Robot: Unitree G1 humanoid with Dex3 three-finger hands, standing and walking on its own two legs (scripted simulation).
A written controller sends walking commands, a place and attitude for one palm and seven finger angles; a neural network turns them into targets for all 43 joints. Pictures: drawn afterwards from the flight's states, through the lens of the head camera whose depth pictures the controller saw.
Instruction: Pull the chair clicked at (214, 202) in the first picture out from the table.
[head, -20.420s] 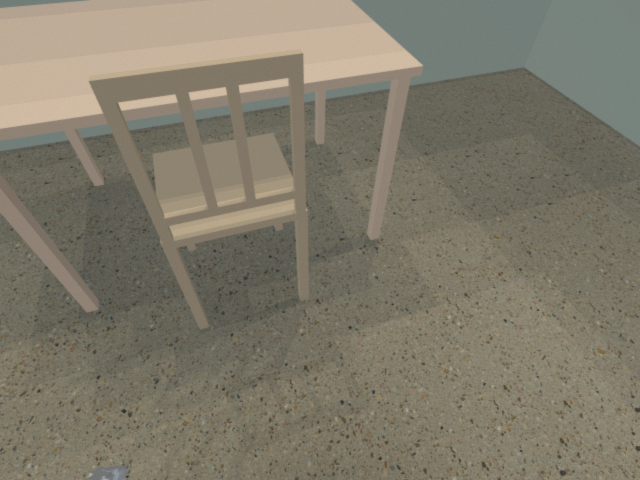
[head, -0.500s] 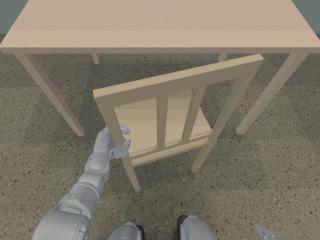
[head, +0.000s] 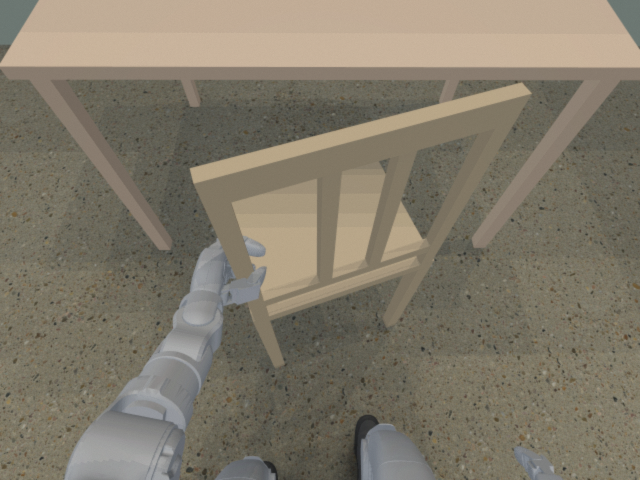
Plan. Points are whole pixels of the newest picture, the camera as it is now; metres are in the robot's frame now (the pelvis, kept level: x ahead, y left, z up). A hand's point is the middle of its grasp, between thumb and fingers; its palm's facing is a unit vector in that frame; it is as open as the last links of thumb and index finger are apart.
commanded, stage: step backward, pulling the chair out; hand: left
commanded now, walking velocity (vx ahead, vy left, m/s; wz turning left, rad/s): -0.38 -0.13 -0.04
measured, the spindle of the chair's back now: (326, 234) +0.44 -0.02 -0.05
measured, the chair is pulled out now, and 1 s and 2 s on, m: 0.16 0.28 0.48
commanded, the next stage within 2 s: stop walking, hand still on the chair in 2.00 s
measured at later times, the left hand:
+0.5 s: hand (251, 328) +0.30 +0.09 -0.07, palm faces -0.10 -0.97 -0.21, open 5.7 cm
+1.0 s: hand (249, 388) +0.23 +0.09 -0.07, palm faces -0.13 -0.97 -0.22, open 5.7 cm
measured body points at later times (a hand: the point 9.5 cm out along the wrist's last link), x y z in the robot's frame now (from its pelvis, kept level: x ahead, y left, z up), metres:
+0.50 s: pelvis -0.05 -0.01 +0.00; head +0.03 -0.02 +0.44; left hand +0.31 +0.14 -0.05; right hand +0.01 -0.26 -0.14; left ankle -0.02 +0.14 -0.72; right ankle +0.00 -0.13 -0.73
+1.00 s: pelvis -0.14 +0.00 +0.00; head -0.05 -0.02 +0.44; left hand +0.23 +0.14 -0.05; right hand -0.05 -0.27 -0.14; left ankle -0.11 +0.14 -0.72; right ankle -0.05 -0.13 -0.73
